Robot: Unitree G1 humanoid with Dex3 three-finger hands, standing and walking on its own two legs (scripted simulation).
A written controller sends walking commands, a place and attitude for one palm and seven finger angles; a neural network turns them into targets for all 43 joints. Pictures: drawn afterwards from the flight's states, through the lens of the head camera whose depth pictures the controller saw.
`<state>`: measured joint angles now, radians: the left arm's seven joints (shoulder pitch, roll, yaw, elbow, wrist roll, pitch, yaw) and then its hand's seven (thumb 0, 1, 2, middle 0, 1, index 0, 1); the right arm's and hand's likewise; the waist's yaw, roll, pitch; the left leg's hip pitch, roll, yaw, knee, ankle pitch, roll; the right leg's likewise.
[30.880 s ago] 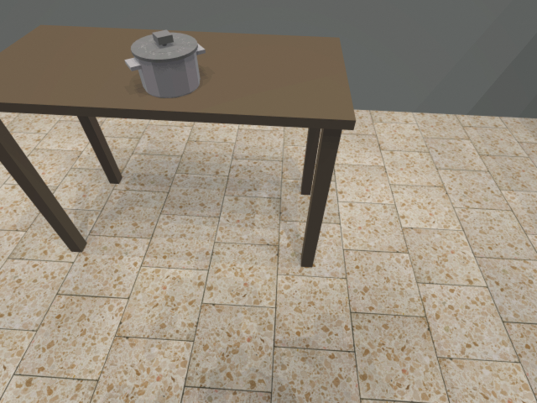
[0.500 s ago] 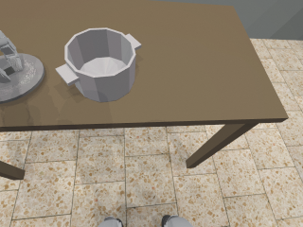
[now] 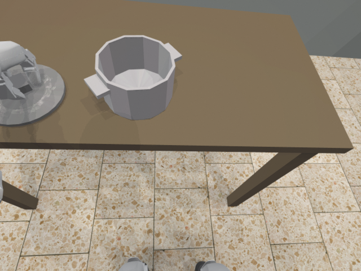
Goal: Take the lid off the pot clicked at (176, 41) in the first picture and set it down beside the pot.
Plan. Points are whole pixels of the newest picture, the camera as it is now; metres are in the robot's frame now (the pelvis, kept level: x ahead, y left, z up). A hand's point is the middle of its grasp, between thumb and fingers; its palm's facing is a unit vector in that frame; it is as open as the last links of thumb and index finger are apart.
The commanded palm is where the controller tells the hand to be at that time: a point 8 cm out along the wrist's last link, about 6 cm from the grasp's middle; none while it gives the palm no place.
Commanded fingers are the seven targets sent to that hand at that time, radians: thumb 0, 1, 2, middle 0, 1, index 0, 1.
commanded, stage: open the fingers wide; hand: left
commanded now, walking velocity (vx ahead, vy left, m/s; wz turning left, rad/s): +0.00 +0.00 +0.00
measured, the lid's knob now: (17, 85) +0.50 +0.33 +0.06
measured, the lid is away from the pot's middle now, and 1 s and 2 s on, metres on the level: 0.25 0.25 0.25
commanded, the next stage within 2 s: raise the empty hand in 0.60 s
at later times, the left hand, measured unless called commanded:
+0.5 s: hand (14, 78) +0.49 +0.31 +0.10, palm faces -0.43 -0.09 -0.90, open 10.8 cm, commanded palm +0.51 +0.31 +0.15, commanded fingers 0.00 -0.03 0.68 -0.36 -0.84 -0.36 -0.84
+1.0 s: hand (4, 71) +0.48 +0.31 +0.13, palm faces -0.39 -0.08 -0.92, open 11.1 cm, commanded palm +0.50 +0.30 +0.19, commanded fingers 0.00 -0.04 0.70 -0.37 -0.82 -0.37 -0.82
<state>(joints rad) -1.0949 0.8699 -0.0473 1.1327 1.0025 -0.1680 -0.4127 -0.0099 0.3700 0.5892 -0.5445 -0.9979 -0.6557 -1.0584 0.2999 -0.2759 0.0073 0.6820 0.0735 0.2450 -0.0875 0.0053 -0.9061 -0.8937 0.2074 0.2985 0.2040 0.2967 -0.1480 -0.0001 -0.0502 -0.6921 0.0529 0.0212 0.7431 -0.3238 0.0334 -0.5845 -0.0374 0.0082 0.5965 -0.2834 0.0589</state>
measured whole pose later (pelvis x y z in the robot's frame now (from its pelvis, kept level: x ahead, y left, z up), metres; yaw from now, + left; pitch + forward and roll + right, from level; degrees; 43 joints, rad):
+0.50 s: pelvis +0.00 +0.01 +0.00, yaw -1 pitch +16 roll -4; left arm -1.09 0.86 -0.03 1.14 1.02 -0.15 -0.39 0.00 0.02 0.64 -0.38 -0.87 -0.38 -0.87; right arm 0.36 -0.27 0.00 0.69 0.07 0.25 -0.08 0.01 -0.91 -0.89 0.21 0.30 0.20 0.30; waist -0.17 0.01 -0.06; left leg -0.68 0.05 0.04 0.74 -0.32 0.04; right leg -0.58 -0.04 0.03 0.59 -0.28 0.05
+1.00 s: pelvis +0.00 +0.00 +0.01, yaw +0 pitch +14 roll -3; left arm -1.11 0.84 -0.07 1.11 1.00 -0.13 -0.41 0.00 -0.03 0.70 -0.39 -0.82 -0.38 -0.82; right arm 0.33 -0.28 0.00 0.67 0.08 0.25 -0.08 0.01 -0.91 -0.89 0.21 0.30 0.20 0.30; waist -0.14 0.01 -0.06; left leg -0.63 0.04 0.03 0.70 -0.31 0.04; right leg -0.53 -0.04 0.02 0.55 -0.27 0.05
